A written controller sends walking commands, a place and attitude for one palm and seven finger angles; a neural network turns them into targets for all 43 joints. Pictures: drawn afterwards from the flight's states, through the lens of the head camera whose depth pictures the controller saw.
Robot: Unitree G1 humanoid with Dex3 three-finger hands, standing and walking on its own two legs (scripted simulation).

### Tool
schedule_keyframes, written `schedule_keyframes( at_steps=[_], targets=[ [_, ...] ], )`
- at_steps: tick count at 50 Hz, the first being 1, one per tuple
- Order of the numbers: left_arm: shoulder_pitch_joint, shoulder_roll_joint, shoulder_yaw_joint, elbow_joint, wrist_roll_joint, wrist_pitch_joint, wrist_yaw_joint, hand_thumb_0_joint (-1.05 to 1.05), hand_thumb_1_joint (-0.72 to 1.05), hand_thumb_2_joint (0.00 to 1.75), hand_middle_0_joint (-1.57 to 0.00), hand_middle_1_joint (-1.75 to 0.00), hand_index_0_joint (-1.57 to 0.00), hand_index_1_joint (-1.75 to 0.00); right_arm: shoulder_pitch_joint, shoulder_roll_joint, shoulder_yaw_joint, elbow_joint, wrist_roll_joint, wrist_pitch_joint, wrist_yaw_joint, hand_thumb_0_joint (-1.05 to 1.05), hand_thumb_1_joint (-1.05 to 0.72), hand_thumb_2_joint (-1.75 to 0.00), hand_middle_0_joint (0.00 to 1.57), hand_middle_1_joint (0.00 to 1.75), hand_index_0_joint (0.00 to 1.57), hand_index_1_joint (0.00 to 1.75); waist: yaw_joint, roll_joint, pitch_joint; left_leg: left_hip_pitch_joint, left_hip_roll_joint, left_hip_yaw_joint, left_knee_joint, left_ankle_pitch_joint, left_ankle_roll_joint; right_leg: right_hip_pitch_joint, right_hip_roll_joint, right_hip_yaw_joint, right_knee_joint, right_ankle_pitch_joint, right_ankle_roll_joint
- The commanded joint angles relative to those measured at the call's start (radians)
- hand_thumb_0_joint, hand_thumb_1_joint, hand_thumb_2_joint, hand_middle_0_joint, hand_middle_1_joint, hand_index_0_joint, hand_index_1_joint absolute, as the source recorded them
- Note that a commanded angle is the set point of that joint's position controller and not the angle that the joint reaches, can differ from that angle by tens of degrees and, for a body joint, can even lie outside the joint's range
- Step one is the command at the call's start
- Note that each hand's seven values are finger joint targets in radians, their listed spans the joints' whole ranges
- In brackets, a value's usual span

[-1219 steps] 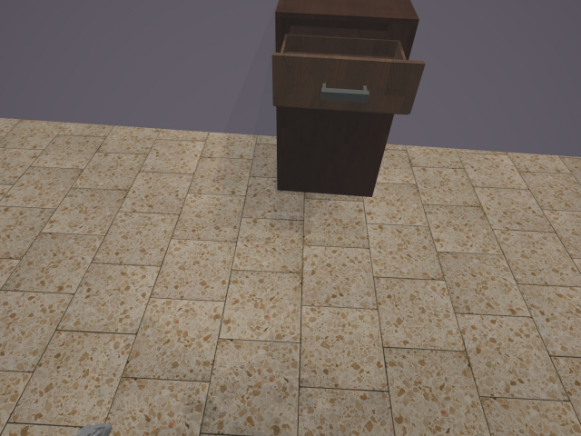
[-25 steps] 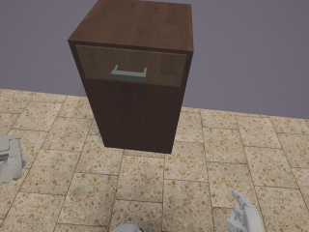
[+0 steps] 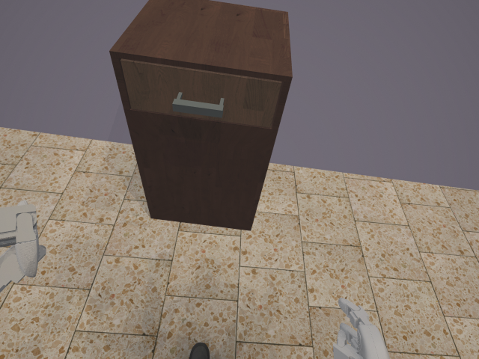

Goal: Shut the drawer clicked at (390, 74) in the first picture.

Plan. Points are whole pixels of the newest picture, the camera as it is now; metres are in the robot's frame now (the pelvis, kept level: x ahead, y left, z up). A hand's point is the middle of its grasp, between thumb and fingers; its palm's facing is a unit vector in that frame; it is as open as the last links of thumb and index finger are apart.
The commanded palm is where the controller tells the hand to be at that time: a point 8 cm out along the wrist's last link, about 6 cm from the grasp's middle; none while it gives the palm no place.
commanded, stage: stop stepping back and stand still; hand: left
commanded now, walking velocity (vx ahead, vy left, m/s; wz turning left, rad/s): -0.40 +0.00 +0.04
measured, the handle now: (199, 103) +0.76 +0.17 -0.04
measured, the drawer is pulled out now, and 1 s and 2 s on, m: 0.00 0.00 0.00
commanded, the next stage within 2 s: let the arm hang, fingers relaxed in 0.82 s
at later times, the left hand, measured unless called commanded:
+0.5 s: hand (31, 336) +0.12 +0.22 +0.16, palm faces +0.33 -0.84 -0.43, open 3.3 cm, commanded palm +0.08 +0.27 +0.18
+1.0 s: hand (68, 332) +0.14 +0.23 +0.06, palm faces +0.22 -0.85 -0.47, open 3.2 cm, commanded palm none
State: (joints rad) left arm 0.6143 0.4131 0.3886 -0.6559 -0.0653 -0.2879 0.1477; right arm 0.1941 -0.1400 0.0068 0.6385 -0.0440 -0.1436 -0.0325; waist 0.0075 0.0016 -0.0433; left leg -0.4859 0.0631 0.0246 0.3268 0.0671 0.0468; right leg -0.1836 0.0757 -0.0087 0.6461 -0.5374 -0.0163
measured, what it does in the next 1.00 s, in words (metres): steps on the spot: right foot, then left foot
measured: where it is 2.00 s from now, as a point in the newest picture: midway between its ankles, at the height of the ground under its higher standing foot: outside the picture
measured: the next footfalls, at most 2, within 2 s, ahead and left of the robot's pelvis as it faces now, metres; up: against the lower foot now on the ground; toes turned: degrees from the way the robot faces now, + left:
right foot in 0.08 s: -0.09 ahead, -0.12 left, +0.00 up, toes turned -1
left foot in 0.20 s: +0.13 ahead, +0.07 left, +0.00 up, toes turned -1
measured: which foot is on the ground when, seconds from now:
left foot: down 0.00-0.12, up 0.14-0.18, down 0.20-0.38, up 0.40-0.48, down 0.50-1.00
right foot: up 0.00-0.06, down 0.08-1.00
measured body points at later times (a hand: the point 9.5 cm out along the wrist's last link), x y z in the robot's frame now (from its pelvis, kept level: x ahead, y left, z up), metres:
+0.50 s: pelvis -0.06 -0.01 -0.01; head -0.08 +0.00 +0.44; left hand +0.09 +0.26 +0.19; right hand +0.05 -0.28 -0.10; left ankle +0.01 +0.08 -0.74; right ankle -0.15 -0.13 -0.74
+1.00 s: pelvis -0.08 -0.01 -0.01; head -0.07 -0.03 +0.44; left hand +0.12 +0.27 +0.09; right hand +0.09 -0.26 -0.11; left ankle -0.02 +0.09 -0.74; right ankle -0.13 -0.12 -0.74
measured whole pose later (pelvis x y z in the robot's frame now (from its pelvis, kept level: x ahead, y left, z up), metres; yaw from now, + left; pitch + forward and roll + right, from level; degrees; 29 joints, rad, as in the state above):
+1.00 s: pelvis -0.08 -0.01 -0.01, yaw -1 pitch +1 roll +0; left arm 0.40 0.37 0.21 -0.12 0.01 -0.13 0.06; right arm 0.16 -0.27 -0.01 0.73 0.01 -0.09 -0.01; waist 0.02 0.04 0.00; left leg -0.36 -0.03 -0.01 0.55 -0.19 0.03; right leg -0.20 0.01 -0.02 0.57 -0.37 -0.01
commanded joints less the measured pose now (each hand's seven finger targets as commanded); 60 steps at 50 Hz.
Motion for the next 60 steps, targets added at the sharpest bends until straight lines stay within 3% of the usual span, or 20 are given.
schedule_keyframes(
  at_steps=[1, 4, 6, 10, 13, 16, 18, 20, 24, 27, 29, 33, 36, 39, 42, 45, 46, 49, 52, 60],
  targets=[
    [-0.006, 0.196, 0.115, -0.200, -0.015, -0.077, -0.010, 0.00, 0.90, 0.90, -1.40, -1.60, -1.40, -1.60, -0.011, -0.171, -0.065, -0.102, -0.012, -0.014, -0.009, 0.00, -0.90, -0.90, 0.20, 0.30, 0.20, 0.30, -0.012, 0.217, -0.190, 0.414, 0.107, -0.093, -0.093, -0.173, -0.082, -0.039, -0.019, -0.023, -0.390, 0.158, -0.029],
    [-0.054, 0.255, 0.173, -0.200, -0.036, -0.098, -0.005, 0.00, 0.90, 0.90, -1.40, -1.60, -1.40, -1.60, -0.062, -0.154, -0.045, -0.127, 0.003, 0.013, -0.020, 0.00, -0.90, -0.90, 0.20, 0.30, 0.20, 0.30, -0.023, 0.017, -0.134, 0.485, 0.022, -0.006, 0.238, -0.248, -0.086, -0.310, -0.251, 0.106, -0.475, 0.279, -0.080],
    [-0.034, 0.225, 0.145, -0.179, -0.036, -0.065, -0.012, 0.00, 0.90, 0.90, -1.40, -1.60, -1.40, -1.60, -0.080, -0.178, -0.061, -0.142, 0.029, 0.002, -0.028, 0.00, -0.90, -0.90, 0.20, 0.30, 0.20, 0.30, -0.021, -0.183, -0.113, 0.450, -0.063, 0.004, 0.392, -0.278, -0.083, -0.361, -0.270, 0.082, -0.429, 0.287, -0.092],
    [0.015, 0.169, 0.120, -0.095, -0.029, 0.008, -0.014, 0.00, 0.90, 0.90, -1.40, -1.60, -1.40, -1.60, -0.097, -0.183, -0.031, -0.176, 0.045, 0.024, -0.054, 0.00, -0.90, -0.90, 0.20, 0.30, 0.20, 0.30, -0.035, 0.075, 0.046, 0.325, 0.016, -0.101, 0.101, -0.225, -0.031, -0.261, -0.110, -0.011, -0.275, 0.215, 0.003],
    [0.053, 0.162, 0.130, -0.074, -0.022, 0.004, -0.006, 0.00, 0.90, 0.90, -1.40, -1.60, -1.40, -1.60, -0.083, -0.195, -0.038, -0.188, 0.042, 0.004, -0.063, 0.00, -0.90, -0.90, 0.20, 0.30, 0.20, 0.30, -0.017, 0.211, 0.036, 0.191, 0.064, -0.247, -0.186, -0.651, -0.048, -0.092, -0.004, -0.052, -0.232, -0.023, -0.006],
    [0.058, 0.183, 0.140, -0.123, -0.010, 0.004, -0.009, 0.00, 0.90, 0.90, -1.40, -1.60, -1.40, -1.60, -0.075, -0.189, -0.047, -0.198, 0.044, 0.003, -0.056, 0.00, -0.90, -0.90, 0.20, 0.30, 0.20, 0.30, -0.010, 0.112, 0.008, 0.144, -0.003, -0.140, -0.094, -0.569, -0.062, -0.001, -0.025, -0.022, -0.328, -0.003, -0.012],
    [0.073, 0.179, 0.125, -0.142, -0.010, -0.005, -0.011, 0.00, 0.90, 0.90, -1.40, -1.60, -1.40, -1.60, -0.048, -0.183, -0.059, -0.175, 0.044, 0.005, -0.046, 0.00, -0.90, -0.90, 0.20, 0.30, 0.20, 0.30, -0.019, -0.083, -0.016, 0.338, -0.080, -0.027, 0.307, -0.323, -0.060, -0.254, -0.203, 0.135, -0.478, -0.073, -0.075],
    [0.025, 0.151, 0.099, -0.148, -0.003, 0.007, -0.001, 0.00, 0.90, 0.90, -1.40, -1.60, -1.40, -1.60, -0.042, -0.191, -0.066, -0.153, 0.040, 0.005, -0.042, 0.00, -0.90, -0.90, 0.20, 0.30, 0.20, 0.30, -0.026, -0.120, 0.036, 0.256, -0.059, -0.042, 0.469, -0.283, -0.060, -0.312, -0.307, 0.216, -0.476, -0.080, -0.155],
    [-0.093, 0.139, 0.081, -0.095, 0.018, -0.001, 0.016, 0.00, 0.90, 0.90, -1.40, -1.60, -1.40, -1.60, -0.036, -0.202, -0.054, -0.135, 0.050, -0.036, -0.062, 0.00, -0.90, -0.90, 0.20, 0.30, 0.20, 0.30, -0.034, 0.066, 0.118, 0.306, -0.006, -0.095, 0.117, -0.190, -0.020, -0.196, -0.139, 0.044, -0.245, 0.259, -0.024],
    [-0.066, 0.145, 0.095, -0.103, 0.013, -0.017, 0.012, 0.00, 0.90, 0.90, -1.40, -1.60, -1.40, -1.60, -0.024, -0.186, -0.045, -0.141, 0.045, -0.060, -0.066, 0.00, -0.90, -0.90, 0.20, 0.30, 0.20, 0.30, -0.018, 0.215, -0.026, 0.384, 0.117, -0.342, -0.039, -0.100, 0.048, -0.129, -0.044, 0.001, -0.039, 0.219, 0.028],
    [-0.074, 0.143, 0.096, -0.138, 0.017, -0.020, 0.011, 0.00, 0.90, 0.90, -1.40, -1.60, -1.40, -1.60, -0.041, -0.182, -0.048, -0.143, 0.038, -0.070, -0.056, 0.00, -0.90, -0.90, 0.20, 0.30, 0.20, 0.30, -0.009, 0.165, -0.039, 0.303, 0.156, -0.364, -0.125, -0.345, 0.068, -0.073, -0.055, 0.037, -0.005, 0.059, 0.023],
    [0.060, 0.118, 0.092, -0.121, 0.022, -0.002, 0.003, 0.00, 0.90, 0.90, -1.40, -1.60, -1.40, -1.60, -0.064, -0.170, -0.037, -0.182, 0.040, -0.042, -0.036, 0.00, -0.90, -0.90, 0.20, 0.30, 0.20, 0.30, -0.010, 0.128, -0.001, 0.090, 0.011, -0.125, -0.044, -0.536, -0.017, 0.088, -0.078, 0.017, -0.295, 0.148, -0.007],
    [0.081, 0.144, 0.128, -0.086, 0.002, 0.015, 0.005, 0.00, 0.90, 0.90, -1.40, -1.60, -1.40, -1.60, -0.058, -0.174, -0.057, -0.169, 0.044, 0.003, -0.025, 0.00, -0.90, -0.90, 0.20, 0.30, 0.20, 0.30, -0.016, -0.168, 0.055, 0.144, -0.055, -0.058, 0.369, -0.339, -0.052, -0.172, -0.292, 0.317, -0.507, -0.004, -0.114],
    [0.006, 0.111, 0.088, -0.063, 0.006, 0.013, 0.014, 0.00, 0.90, 0.90, -1.40, -1.60, -1.40, -1.60, -0.058, -0.159, -0.038, -0.157, 0.052, 0.003, -0.031, 0.00, -0.90, -0.90, 0.20, 0.30, 0.20, 0.30, -0.032, -0.072, 0.024, 0.169, -0.024, -0.047, 0.235, -0.246, -0.036, -0.037, -0.257, 0.171, -0.323, 0.463, -0.088],
    [-0.044, 0.118, 0.072, -0.064, 0.011, 0.007, 0.010, 0.00, 0.90, 0.90, -1.40, -1.60, -1.40, -1.60, -0.064, -0.187, -0.045, -0.162, 0.056, -0.014, -0.056, 0.00, -0.90, -0.90, 0.20, 0.30, 0.20, 0.30, -0.010, 0.021, -0.015, 0.383, 0.028, -0.079, 0.112, 0.027, 0.003, -0.062, -0.125, 0.065, -0.231, 0.525, 0.027],
    [-0.064, 0.131, 0.070, -0.113, 0.023, 0.008, 0.003, 0.00, 0.90, 0.90, -1.40, -1.60, -1.40, -1.60, -0.054, -0.176, -0.038, -0.173, 0.057, -0.008, -0.053, 0.00, -0.90, -0.90, 0.20, 0.30, 0.20, 0.30, -0.010, 0.087, -0.097, 0.438, 0.045, -0.113, 0.128, 0.254, 0.021, -0.023, -0.088, 0.013, -0.160, 0.569, 0.043],
    [-0.129, -0.037, -0.308, 0.715, 0.090, 0.143, -0.114, 0.00, 0.90, 0.90, -1.40, -1.60, -1.40, -1.60, -0.118, -0.318, -0.098, 0.056, 0.066, -0.066, 0.039, 0.00, -0.90, -0.90, 0.20, 0.30, 0.20, 0.30, -0.049, 0.079, -0.031, 0.353, 0.051, -0.153, 0.234, 0.411, 0.025, -0.141, -0.127, -0.014, -0.029, 0.629, 0.021],
    [-0.180, -0.048, -0.276, 0.864, 0.099, 0.267, -0.136, 0.00, 0.90, 0.90, -1.28, -1.47, -1.28, -1.47, -0.045, -0.278, -0.079, 0.048, 0.048, 0.064, 0.032, 0.00, -0.90, -0.90, 0.20, 0.30, 0.20, 0.30, 0.004, -0.105, -0.063, 0.181, 0.065, -0.180, 0.230, 0.075, 0.048, -0.030, -0.148, 0.035, -0.103, 0.413, -0.004],
    [-0.283, 0.002, -0.288, 1.043, 0.101, 0.267, -0.142, 0.00, 0.90, 0.90, -1.16, -1.34, -1.16, -1.34, -0.050, -0.249, -0.067, 0.068, 0.028, 0.094, 0.030, 0.00, -0.90, -0.90, 0.20, 0.30, 0.20, 0.30, -0.005, -0.231, -0.044, 0.158, -0.030, -0.112, 0.292, -0.087, 0.002, -0.010, -0.236, 0.110, -0.178, 0.591, -0.064],
    [-0.316, -0.062, -0.350, 1.513, 0.079, 0.302, -0.130, 0.00, 0.90, 0.90, -0.84, -0.99, -0.84, -0.99, -0.034, -0.208, -0.033, 0.249, 0.019, 0.147, 0.011, 0.00, -0.90, -0.90, 0.20, 0.30, 0.20, 0.30, 0.003, 0.174, 0.080, 0.175, 0.020, -0.227, 0.048, -0.249, 0.015, -0.007, -0.135, 0.059, -0.243, 0.206, -0.035]
  ],
)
